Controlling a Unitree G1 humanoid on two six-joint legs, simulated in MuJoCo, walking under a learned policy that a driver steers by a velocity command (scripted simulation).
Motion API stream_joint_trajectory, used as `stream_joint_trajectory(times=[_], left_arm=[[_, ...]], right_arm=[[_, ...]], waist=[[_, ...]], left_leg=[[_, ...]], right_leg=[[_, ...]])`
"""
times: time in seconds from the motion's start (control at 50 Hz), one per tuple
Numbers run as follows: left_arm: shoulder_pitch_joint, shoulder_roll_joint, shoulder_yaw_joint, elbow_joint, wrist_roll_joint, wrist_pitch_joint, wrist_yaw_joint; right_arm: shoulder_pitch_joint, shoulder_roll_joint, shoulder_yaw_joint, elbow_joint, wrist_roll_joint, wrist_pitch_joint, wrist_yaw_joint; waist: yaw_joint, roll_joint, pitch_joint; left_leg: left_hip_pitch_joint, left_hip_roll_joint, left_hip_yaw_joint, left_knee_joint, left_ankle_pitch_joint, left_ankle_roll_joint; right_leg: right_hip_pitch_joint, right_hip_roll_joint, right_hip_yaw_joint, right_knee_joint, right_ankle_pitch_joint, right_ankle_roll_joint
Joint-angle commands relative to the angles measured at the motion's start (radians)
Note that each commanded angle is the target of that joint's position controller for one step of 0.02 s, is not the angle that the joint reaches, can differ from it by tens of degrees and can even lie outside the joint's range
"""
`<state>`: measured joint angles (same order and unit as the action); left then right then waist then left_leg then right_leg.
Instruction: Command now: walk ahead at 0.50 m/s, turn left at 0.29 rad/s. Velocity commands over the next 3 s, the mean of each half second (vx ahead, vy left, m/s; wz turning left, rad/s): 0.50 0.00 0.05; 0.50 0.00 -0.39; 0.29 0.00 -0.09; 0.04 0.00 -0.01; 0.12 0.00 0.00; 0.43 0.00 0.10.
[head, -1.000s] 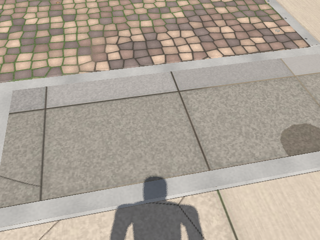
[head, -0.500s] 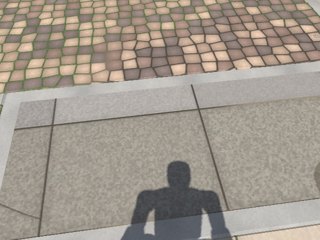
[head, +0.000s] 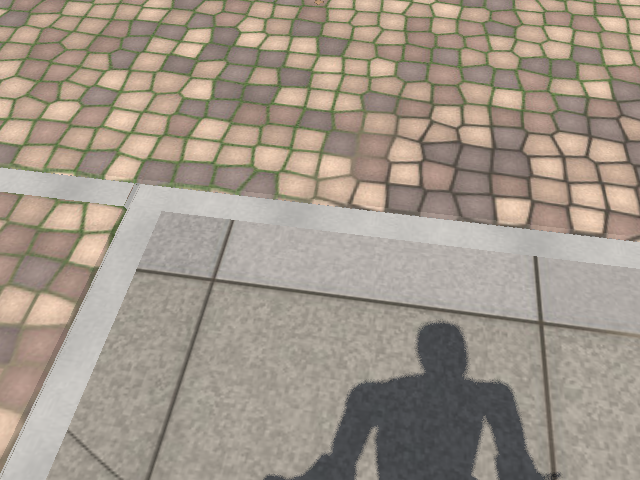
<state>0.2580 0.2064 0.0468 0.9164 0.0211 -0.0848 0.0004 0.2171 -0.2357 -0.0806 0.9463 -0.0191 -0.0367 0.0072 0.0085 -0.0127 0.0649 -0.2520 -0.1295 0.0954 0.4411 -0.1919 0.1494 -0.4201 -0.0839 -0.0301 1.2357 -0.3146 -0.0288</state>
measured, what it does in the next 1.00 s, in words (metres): walks ahead, turning right: right foot, then left foot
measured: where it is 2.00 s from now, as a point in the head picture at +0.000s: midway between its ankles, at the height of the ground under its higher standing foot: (367, 336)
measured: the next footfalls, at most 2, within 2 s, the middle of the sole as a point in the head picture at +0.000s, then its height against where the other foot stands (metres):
right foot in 0.40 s outside the picture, level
left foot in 0.96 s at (326, 366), level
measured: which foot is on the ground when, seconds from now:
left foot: down 0.00-0.40, up 0.42-0.94, down 0.96-1.00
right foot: up 0.00-0.38, down 0.40-0.98, up 1.00-1.00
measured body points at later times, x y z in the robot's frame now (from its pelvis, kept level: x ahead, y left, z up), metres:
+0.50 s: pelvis +0.29 -0.05 -0.01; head +0.32 -0.05 +0.44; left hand +0.41 +0.20 -0.13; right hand +0.27 -0.30 -0.15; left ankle +0.11 +0.04 -0.63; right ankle +0.36 -0.11 -0.73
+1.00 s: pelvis +0.56 -0.03 -0.01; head +0.60 -0.04 +0.44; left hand +0.59 +0.24 -0.14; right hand +0.72 -0.31 -0.09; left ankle +0.68 +0.03 -0.74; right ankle +0.37 -0.10 -0.71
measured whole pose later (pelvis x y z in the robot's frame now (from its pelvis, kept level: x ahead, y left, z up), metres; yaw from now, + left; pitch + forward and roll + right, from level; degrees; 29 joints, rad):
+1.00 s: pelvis +0.56 -0.03 -0.01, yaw -15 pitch +1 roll +0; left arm 0.45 0.27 0.07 0.93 0.00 -0.06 0.01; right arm 0.02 -0.23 -0.02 0.75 -0.04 -0.09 0.01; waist 0.08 -0.01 0.04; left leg -0.44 -0.03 0.03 0.53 -0.11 0.05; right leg -0.07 0.11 0.16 0.69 -0.44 -0.08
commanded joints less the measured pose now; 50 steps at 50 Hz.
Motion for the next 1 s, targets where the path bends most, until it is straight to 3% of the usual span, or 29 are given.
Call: stream_joint_trajectory(times=[0.02, 0.08, 0.16, 0.28, 0.34, 0.38, 0.4, 0.42, 0.44, 0.46, 0.48, 0.5, 0.54, 0.6, 0.64, 0.7, 0.84, 0.9, 0.94, 0.96, 0.98, 1.0], left_arm=[[0.101, 0.066, 0.014, -0.022, 0.025, 0.032, -0.012], [-0.003, 0.072, 0.016, -0.057, 0.019, 0.047, -0.022], [-0.155, 0.076, 0.014, -0.107, 0.007, 0.049, -0.029], [-0.315, 0.065, -0.002, -0.166, 0.001, 0.039, -0.030], [-0.256, 0.082, 0.002, -0.158, -0.003, 0.029, -0.025], [-0.061, 0.120, 0.021, -0.094, -0.004, 0.022, -0.010], [0.099, 0.135, 0.033, -0.039, 0.004, 0.015, -0.003], [0.258, 0.206, 0.053, -0.004, 0.026, 0.014, 0.006], [0.255, 0.281, 0.073, 0.003, 0.028, 0.020, -0.003], [0.146, 0.234, 0.065, -0.008, -0.012, 0.028, -0.018], [0.052, 0.183, 0.052, -0.032, -0.018, 0.030, -0.021], [0.022, 0.136, 0.040, -0.030, -0.010, 0.027, -0.024], [0.022, 0.107, 0.027, -0.013, -0.014, 0.017, -0.013], [0.075, 0.150, 0.037, 0.000, -0.022, 0.000, -0.007], [0.106, 0.168, 0.042, -0.001, -0.023, 0.003, -0.004], [0.169, 0.163, 0.043, -0.003, -0.023, 0.010, -0.006], [0.258, 0.173, 0.048, -0.016, -0.008, 0.020, 0.007], [0.224, 0.182, 0.049, -0.028, -0.005, 0.015, 0.017], [0.189, 0.201, 0.052, -0.033, -0.006, 0.008, 0.012], [0.187, 0.181, 0.046, -0.041, -0.012, 0.001, 0.005], [0.233, 0.102, 0.025, -0.075, -0.033, -0.004, 0.002], [0.342, 0.113, 0.031, -0.066, -0.041, 0.004, 0.001]], right_arm=[[0.080, -0.069, -0.003, -0.010, 0.016, -0.045, -0.009], [0.147, -0.102, -0.006, 0.015, 0.019, -0.056, -0.006], [0.216, -0.091, 0.005, 0.029, 0.015, -0.054, -0.003], [0.294, -0.093, 0.019, 0.062, 0.001, -0.055, -0.018], [0.248, -0.118, 0.017, 0.064, -0.008, -0.059, -0.029], [0.223, -0.134, 0.013, 0.068, -0.018, -0.057, -0.034], [0.203, -0.140, 0.012, 0.064, -0.013, -0.053, -0.034], [0.211, -0.113, 0.021, 0.037, -0.004, -0.055, -0.032], [0.328, -0.028, 0.032, 0.027, 0.022, -0.058, -0.011], [0.251, -0.098, 0.020, 0.014, -0.006, -0.060, -0.011], [0.153, -0.111, 0.017, -0.022, -0.006, -0.069, -0.005], [0.105, -0.102, 0.020, -0.038, -0.006, -0.077, -0.002], [0.102, -0.076, 0.024, -0.056, -0.021, -0.055, 0.002], [0.077, -0.058, 0.030, -0.083, -0.029, -0.022, 0.007], [-0.013, -0.061, 0.031, -0.122, -0.028, -0.013, 0.009], [-0.151, -0.064, 0.034, -0.176, -0.023, -0.009, 0.011], [-0.328, -0.061, 0.050, -0.262, -0.011, -0.022, 0.019], [-0.270, -0.081, 0.046, -0.261, -0.009, -0.038, 0.018], [-0.078, -0.122, 0.026, -0.202, -0.009, -0.052, 0.003], [0.054, -0.164, 0.012, -0.175, -0.023, -0.064, -0.011], [0.190, -0.246, -0.004, -0.173, -0.045, -0.065, -0.024], [0.192, -0.292, -0.026, -0.136, -0.028, -0.045, -0.014]], waist=[[0.027, -0.006, -0.047], [0.006, 0.029, -0.010], [-0.042, 0.064, 0.007], [-0.088, 0.081, 0.037], [-0.032, 0.096, 0.016], [0.054, 0.108, -0.083], [0.130, 0.080, -0.160], [0.175, -0.014, -0.267], [0.082, -0.249, -0.333], [0.055, -0.101, -0.264], [0.035, -0.043, -0.125], [0.017, 0.025, -0.065], [-0.035, 0.012, -0.040], [-0.045, -0.016, -0.046], [-0.026, -0.024, -0.018], [0.022, -0.038, -0.001], [0.090, -0.066, -0.023], [0.050, -0.084, -0.032], [-0.038, -0.056, -0.109], [-0.092, -0.006, -0.205], [-0.111, 0.138, -0.348], [-0.050, 0.343, -0.381]], left_leg=[[0.122, 0.301, -0.294, -0.257, 0.379, 0.125], [0.144, 0.270, -0.232, -0.281, 0.454, 0.086], [0.223, 0.250, -0.199, -0.287, 0.504, 0.027], [0.367, 0.288, -0.188, -0.267, 0.588, 0.028], [0.410, 0.316, -0.142, -0.195, 0.824, 0.019], [0.424, 0.316, -0.106, 0.024, 1.031, -0.001], [0.352, 0.288, -0.069, 0.227, 0.950, -0.018], [0.149, 0.236, -0.028, 0.528, 0.599, -0.034], [-0.245, 0.016, -0.032, 0.888, -0.262, -0.080], [-0.361, 0.080, -0.165, 0.948, -0.259, -0.058], [-0.400, 0.132, -0.162, 0.907, -0.159, -0.060], [-0.376, 0.164, -0.155, 0.847, -0.105, -0.066], [-0.291, 0.199, -0.153, 0.748, -0.083, -0.097], [-0.277, 0.207, -0.124, 0.646, -0.081, -0.147], [-0.327, 0.216, -0.106, 0.554, -0.017, -0.176], [-0.388, 0.214, -0.098, 0.405, 0.101, -0.203], [-0.399, 0.163, -0.094, 0.192, 0.156, -0.191], [-0.236, 0.144, -0.095, 0.083, 0.114, -0.146], [0.011, 0.102, -0.074, -0.008, 0.078, -0.103], [0.216, 0.189, -0.153, -0.015, 0.058, -0.064], [0.459, 0.440, -0.474, -0.034, -0.077, 0.004], [0.521, 0.564, -0.861, -0.170, -0.123, 0.111]], right_leg=[[-0.112, -0.047, 0.033, -0.079, 0.031, 0.016], [-0.195, -0.054, 0.004, -0.191, 0.136, 0.034], [-0.266, -0.039, -0.021, -0.360, 0.272, 0.032], [-0.263, 0.022, -0.059, -0.589, 0.312, -0.009], [-0.135, 0.074, -0.080, -0.669, 0.218, -0.067], [0.069, 0.139, -0.090, -0.697, 0.145, -0.112], [0.262, 0.140, -0.078, -0.766, 0.197, -0.138], [0.503, -0.053, 0.153, -0.767, 0.145, -0.195], [0.737, -0.291, 0.698, -0.878, 0.144, -0.370], [0.669, -0.254, 0.751, -0.959, 0.037, -0.347], [0.525, -0.232, 0.593, -0.977, 0.047, -0.321], [0.416, -0.190, 0.504, -1.005, 0.151, -0.295], [0.285, -0.111, 0.378, -1.028, 0.301, -0.251], [0.226, -0.070, 0.311, -1.051, 0.369, -0.253], [0.206, -0.050, 0.302, -1.077, 0.332, -0.247], [0.249, -0.031, 0.310, -1.077, 0.348, -0.214], [0.424, -0.041, 0.340, -0.970, 0.515, -0.191], [0.421, -0.066, 0.351, -0.921, 0.591, -0.151], [0.406, -0.028, 0.311, -0.730, 0.761, -0.117], [0.314, 0.024, 0.268, -0.539, 0.659, -0.097], [0.113, 0.109, 0.184, -0.247, 0.288, -0.069], [-0.101, 0.214, 0.116, -0.048, -0.203, -0.052]])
